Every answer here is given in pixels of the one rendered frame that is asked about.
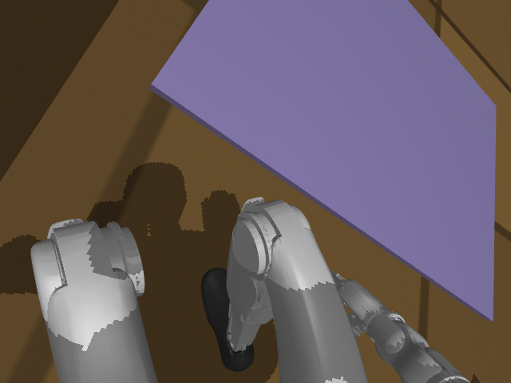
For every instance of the right robot foot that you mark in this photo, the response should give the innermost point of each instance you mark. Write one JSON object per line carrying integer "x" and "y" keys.
{"x": 216, "y": 304}

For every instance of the right robot hand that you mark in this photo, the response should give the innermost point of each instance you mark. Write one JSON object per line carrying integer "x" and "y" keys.
{"x": 363, "y": 304}

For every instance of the right robot arm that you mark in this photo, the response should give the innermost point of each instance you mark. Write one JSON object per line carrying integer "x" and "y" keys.
{"x": 408, "y": 352}

